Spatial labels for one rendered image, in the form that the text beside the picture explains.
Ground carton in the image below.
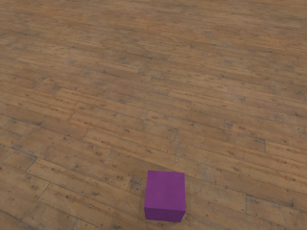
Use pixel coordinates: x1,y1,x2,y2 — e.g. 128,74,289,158
144,170,186,222

